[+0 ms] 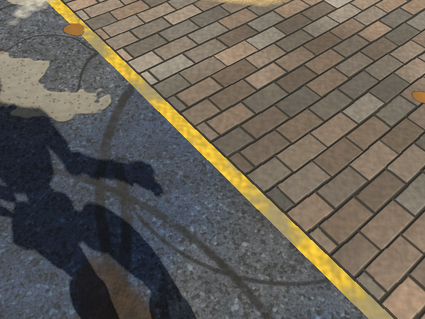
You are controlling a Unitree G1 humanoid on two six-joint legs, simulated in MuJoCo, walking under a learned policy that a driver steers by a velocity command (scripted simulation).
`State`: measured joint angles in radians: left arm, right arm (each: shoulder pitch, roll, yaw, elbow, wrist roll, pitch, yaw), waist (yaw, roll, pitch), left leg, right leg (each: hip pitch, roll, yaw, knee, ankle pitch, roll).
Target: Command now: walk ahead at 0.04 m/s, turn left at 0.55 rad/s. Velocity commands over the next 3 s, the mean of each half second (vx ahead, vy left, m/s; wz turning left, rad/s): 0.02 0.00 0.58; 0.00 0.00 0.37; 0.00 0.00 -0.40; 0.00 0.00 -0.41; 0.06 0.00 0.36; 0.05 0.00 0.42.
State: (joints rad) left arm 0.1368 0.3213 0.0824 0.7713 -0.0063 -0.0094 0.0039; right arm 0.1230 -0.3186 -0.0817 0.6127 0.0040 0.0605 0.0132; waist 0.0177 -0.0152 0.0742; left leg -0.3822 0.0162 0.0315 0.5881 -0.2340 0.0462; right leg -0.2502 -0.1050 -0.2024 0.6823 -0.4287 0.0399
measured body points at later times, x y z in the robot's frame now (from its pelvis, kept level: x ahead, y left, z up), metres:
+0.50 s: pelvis +0.04 -0.03 +0.01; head +0.08 -0.04 +0.46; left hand +0.09 +0.29 -0.08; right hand +0.29 -0.26 -0.08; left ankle +0.02 +0.09 -0.68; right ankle +0.08 -0.14 -0.73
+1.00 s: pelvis +0.02 +0.02 +0.01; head +0.03 +0.05 +0.46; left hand -0.02 +0.32 -0.12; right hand +0.30 -0.11 -0.06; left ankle -0.02 +0.10 -0.73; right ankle +0.07 -0.14 -0.68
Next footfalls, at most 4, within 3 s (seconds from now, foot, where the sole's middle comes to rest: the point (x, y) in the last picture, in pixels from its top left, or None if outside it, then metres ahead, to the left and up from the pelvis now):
0.42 right None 0.12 -0.13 -0.76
0.82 left None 0.01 0.12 -0.76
1.30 right None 0.07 -0.10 -0.76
1.84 left None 0.08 0.13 -0.76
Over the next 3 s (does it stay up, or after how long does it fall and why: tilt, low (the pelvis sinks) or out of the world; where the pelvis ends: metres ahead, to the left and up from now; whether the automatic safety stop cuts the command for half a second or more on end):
stays up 0.12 0.06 0.01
